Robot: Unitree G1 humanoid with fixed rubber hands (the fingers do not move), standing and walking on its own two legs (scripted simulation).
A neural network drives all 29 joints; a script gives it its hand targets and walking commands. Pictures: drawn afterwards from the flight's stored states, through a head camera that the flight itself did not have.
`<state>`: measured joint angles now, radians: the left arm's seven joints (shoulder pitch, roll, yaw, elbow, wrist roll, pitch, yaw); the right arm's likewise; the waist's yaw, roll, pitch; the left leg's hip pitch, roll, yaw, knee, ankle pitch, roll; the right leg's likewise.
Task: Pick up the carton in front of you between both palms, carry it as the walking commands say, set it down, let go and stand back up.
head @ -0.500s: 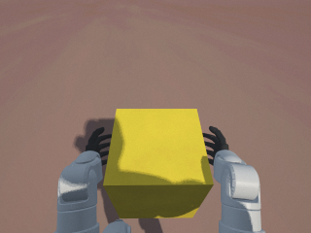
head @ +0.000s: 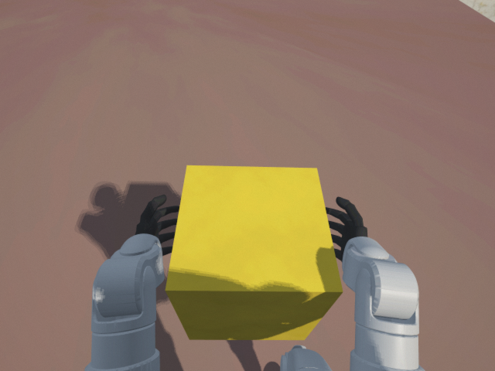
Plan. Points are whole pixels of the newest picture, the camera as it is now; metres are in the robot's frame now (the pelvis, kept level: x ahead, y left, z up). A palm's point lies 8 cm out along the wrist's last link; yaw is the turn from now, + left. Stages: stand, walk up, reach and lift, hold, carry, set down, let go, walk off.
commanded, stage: carry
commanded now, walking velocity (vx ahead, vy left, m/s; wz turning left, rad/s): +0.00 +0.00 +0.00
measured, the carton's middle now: (249, 258) +0.29 -0.01 +0.00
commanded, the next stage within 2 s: hold in 1.86 s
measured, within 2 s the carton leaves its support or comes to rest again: neither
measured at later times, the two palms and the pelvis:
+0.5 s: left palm (179, 137) +0.50 +0.13 +0.08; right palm (328, 137) +0.51 -0.17 +0.08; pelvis +0.24 -0.03 -0.01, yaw +2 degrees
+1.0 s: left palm (173, 136) +0.53 +0.15 +0.05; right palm (315, 135) +0.55 -0.15 +0.06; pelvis +0.27 -0.01 -0.02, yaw +3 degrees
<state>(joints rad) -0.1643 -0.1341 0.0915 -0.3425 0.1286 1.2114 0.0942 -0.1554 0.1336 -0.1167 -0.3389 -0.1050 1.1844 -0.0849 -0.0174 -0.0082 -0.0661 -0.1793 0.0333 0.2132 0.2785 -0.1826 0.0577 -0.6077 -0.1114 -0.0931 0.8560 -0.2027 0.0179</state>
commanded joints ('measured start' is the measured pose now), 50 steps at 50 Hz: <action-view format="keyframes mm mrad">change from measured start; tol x16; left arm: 1 -453 -929 -725 -92 -410 -22 -233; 50 -484 -926 -707 84 -380 -88 -282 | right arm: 1 -441 904 719 -88 428 12 274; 50 -463 924 720 102 340 -58 274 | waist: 1 7 138 -234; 9 22 106 -231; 12 38 -194 -440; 50 17 22 -300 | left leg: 1 251 219 -104 -60 453 61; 8 185 142 39 209 618 -54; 9 97 126 28 296 499 -88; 11 -230 17 -77 596 -318 -129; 14 -211 44 -190 471 -447 -80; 21 34 115 -155 76 71 -81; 29 43 139 -150 238 534 -77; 50 53 139 -136 231 398 -54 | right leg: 1 -9 25 -54 -162 77 10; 8 371 115 -164 -545 407 -6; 11 940 -292 242 -374 1185 -195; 14 768 -243 200 -514 705 -193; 21 568 -101 -14 -482 262 -66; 28 506 -68 -11 -300 628 -49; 50 453 -53 12 -289 432 -44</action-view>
